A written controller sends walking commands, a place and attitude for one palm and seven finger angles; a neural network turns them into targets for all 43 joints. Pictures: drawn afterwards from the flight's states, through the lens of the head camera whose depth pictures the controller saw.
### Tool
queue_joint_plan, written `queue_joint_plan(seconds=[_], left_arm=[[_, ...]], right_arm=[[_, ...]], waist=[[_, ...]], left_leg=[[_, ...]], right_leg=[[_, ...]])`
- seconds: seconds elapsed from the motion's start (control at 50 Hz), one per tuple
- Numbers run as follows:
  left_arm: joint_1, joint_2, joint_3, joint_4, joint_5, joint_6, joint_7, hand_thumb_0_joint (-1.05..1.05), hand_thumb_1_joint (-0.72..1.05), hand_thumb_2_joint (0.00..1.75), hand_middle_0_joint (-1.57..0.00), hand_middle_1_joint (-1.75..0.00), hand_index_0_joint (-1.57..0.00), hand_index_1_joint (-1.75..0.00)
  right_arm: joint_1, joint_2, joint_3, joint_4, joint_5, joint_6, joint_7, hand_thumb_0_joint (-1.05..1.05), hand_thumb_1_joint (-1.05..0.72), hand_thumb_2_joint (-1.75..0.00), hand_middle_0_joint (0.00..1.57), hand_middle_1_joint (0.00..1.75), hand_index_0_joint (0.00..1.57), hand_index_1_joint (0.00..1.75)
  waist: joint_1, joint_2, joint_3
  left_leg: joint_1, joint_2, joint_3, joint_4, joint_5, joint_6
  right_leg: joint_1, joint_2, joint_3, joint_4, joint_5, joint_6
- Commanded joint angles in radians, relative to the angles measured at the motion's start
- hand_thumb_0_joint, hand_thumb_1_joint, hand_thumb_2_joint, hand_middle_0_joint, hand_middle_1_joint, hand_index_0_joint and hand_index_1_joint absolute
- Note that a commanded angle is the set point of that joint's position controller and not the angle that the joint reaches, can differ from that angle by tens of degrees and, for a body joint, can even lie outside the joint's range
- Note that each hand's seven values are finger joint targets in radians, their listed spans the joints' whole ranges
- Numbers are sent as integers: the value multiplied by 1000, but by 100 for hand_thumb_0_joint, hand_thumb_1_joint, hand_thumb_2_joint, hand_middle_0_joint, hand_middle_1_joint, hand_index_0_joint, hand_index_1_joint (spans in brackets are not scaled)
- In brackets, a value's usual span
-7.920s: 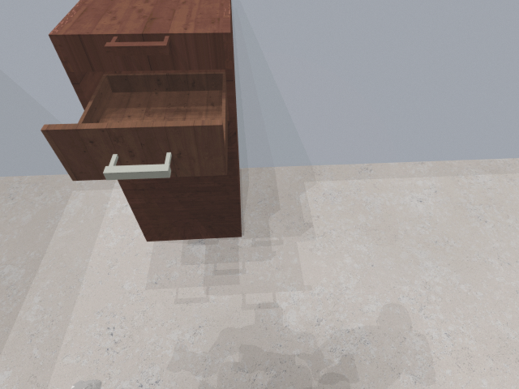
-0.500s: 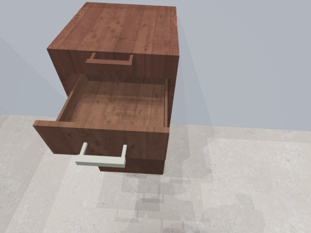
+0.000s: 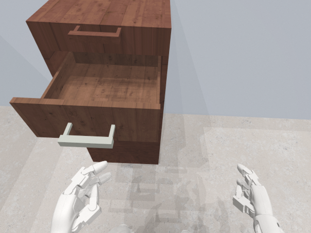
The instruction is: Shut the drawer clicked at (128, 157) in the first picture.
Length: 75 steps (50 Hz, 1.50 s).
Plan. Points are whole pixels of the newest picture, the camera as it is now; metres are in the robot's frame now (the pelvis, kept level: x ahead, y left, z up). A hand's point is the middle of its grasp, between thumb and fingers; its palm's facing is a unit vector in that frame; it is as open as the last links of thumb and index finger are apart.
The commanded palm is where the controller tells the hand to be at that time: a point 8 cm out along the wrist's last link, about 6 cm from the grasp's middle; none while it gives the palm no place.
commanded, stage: raise the hand and make a fist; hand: left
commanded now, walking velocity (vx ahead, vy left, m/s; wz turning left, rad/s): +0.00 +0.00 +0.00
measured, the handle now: (88, 134) +0.36 +0.21 +0.04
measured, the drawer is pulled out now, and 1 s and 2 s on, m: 0.24 0.24 0.24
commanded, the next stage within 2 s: bring the fist close to the handle in 1.52 s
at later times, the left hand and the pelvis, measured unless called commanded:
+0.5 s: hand (75, 202) +0.18 +0.18 +0.07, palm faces +0.06 -1.00 -0.08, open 3.7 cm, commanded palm +0.12 +0.23 +0.08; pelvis +0.00 -0.01 +0.01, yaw +2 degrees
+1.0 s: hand (73, 196) +0.17 +0.17 +0.12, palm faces +0.03 -1.00 -0.04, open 3.2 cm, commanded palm +0.13 +0.22 +0.13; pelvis +0.02 +0.02 +0.02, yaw +2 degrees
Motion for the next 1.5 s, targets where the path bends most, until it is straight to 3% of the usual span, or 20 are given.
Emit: queue_joint_plan(seconds=[0.0,0.04,0.06,0.14,0.2,0.26,0.34,0.46,0.6,0.76,0.78,0.92,0.96,1.02,1.16,1.22,1.26,1.38,1.42,1.48], left_arm=[[63,147,157,-351,-55,-45,70,0,90,90,-60,-73,-60,-73],[-31,155,139,-448,-63,-81,76,0,90,90,-64,-78,-64,-78],[-94,174,133,-485,-62,-100,66,0,90,90,-66,-80,-66,-80],[-113,166,83,-377,-105,-90,-65,0,90,90,-74,-88,-74,-88],[-76,210,129,-286,-131,29,-129,0,90,90,-80,-95,-80,-95],[7,280,268,-238,-152,146,-106,0,90,90,-86,-101,-86,-101],[50,228,277,-325,-164,155,-38,0,90,90,-94,-110,-94,-110],[95,196,205,-328,-137,67,-29,0,90,90,-106,-123,-106,-123],[117,165,129,-463,-111,41,-1,0,90,90,-120,-138,-120,-138],[160,157,90,-531,-51,135,69,0,90,90,-136,-156,-136,-156],[151,126,50,-549,-50,148,67,0,90,90,-138,-158,-138,-158],[144,114,7,-657,-40,217,71,0,90,90,-140,-160,-140,-160],[141,149,43,-647,-30,231,83,0,90,90,-140,-160,-140,-160],[122,137,26,-687,-37,245,84,0,90,90,-140,-160,-140,-160],[174,133,40,-659,-40,281,85,0,90,90,-140,-160,-140,-160],[180,127,28,-692,-42,273,82,0,90,90,-140,-160,-140,-160],[209,156,67,-680,-37,269,94,0,90,90,-140,-160,-140,-160],[204,159,93,-669,-58,223,89,0,90,90,-140,-160,-140,-160],[192,148,74,-675,-68,214,77,0,90,90,-140,-160,-140,-160],[194,151,78,-638,-69,214,67,0,90,90,-140,-160,-140,-160]], right_arm=[[-23,-78,-19,-213,10,8,-35,0,-90,-90,20,30,20,30],[18,-74,-6,-207,7,4,-51,0,-90,-90,20,30,20,30],[39,-81,-2,-197,5,-1,-59,0,-90,-90,20,30,20,30],[41,-100,19,-157,18,-55,-78,0,-90,-90,20,30,20,30],[23,-108,29,-157,35,-63,-91,0,-90,-90,20,30,20,30],[-9,-95,26,-155,41,-48,-104,0,-90,-90,20,30,20,30],[-1,-67,23,-150,35,-46,-101,0,-90,-90,20,30,20,30],[9,-83,13,-127,30,-79,-86,0,-90,-90,20,30,20,30],[41,-98,10,-145,30,-107,-72,0,-90,-90,20,30,20,30],[29,-95,27,-194,28,-57,-56,0,-90,-90,20,30,20,30],[37,-92,34,-207,29,-50,-54,0,-90,-90,20,30,20,30],[43,-87,55,-243,29,-30,-45,0,-90,-90,20,30,20,30],[36,-90,56,-234,28,-24,-49,0,-90,-90,20,30,20,30],[41,-87,65,-246,30,-26,-47,0,-90,-90,20,30,20,30],[31,-89,64,-234,34,-39,-49,0,-90,-90,20,30,20,30],[42,-88,60,-238,34,-47,-47,0,-90,-90,20,30,20,30],[31,-89,57,-229,32,-46,-48,0,-90,-90,20,30,20,30],[42,-88,49,-217,34,-53,-52,0,-90,-90,20,30,20,30],[40,-90,51,-220,36,-64,-49,0,-90,-90,20,30,20,30],[43,-94,48,-207,36,-72,-52,0,-90,-90,20,30,20,30]], waist=[[45,103,-145],[-5,108,-150],[-38,58,-150],[-72,48,-105],[-47,12,-104],[13,-27,-150],[36,-14,-139],[8,-38,-61],[7,61,-113],[15,64,-74],[6,64,-64],[5,75,-67],[8,58,-44],[7,82,-41],[17,45,-19],[17,59,-39],[29,54,-33],[22,41,-28],[16,74,-32],[11,32,-22]], left_leg=[[7,-47,-32,-73,130,21],[-4,-41,-47,-20,136,31],[-13,-35,-55,6,128,37],[-58,-27,-71,42,88,38],[-76,-35,-77,18,63,38],[-57,-40,-80,-24,97,34],[10,-39,-80,-100,166,27],[44,-40,-77,-133,165,29],[156,-37,-76,-179,200,37],[187,-24,-89,-225,217,34],[196,-25,-88,-230,210,35],[240,-16,-104,-248,255,31],[233,-15,-104,-251,236,31],[237,-18,-106,-264,210,28],[234,-18,-106,-277,226,29],[246,-23,-97,-274,238,29],[232,-24,-96,-275,241,29],[226,-30,-80,-264,222,30],[226,-34,-77,-257,213,30],[217,-35,-77,-252,205,33]], right_leg=[[56,28,63,-142,135,-11],[30,21,104,-170,126,-3],[7,24,116,-180,105,5],[-10,10,154,-235,48,20],[58,-10,188,-292,-16,35],[171,-32,203,-320,26,58],[215,-31,136,-302,160,52],[168,-18,110,-315,156,49],[143,18,21,-273,172,15],[160,34,-29,-255,214,10],[152,36,-33,-258,213,11],[175,40,-47,-261,251,11],[180,40,-43,-273,237,11],[185,39,-44,-280,214,10],[213,38,-45,-301,232,10],[220,35,-43,-299,249,12],[230,35,-42,-301,247,9],[224,35,-26,-316,236,11],[218,32,-21,-318,230,12],[218,31,-8,-333,227,16]])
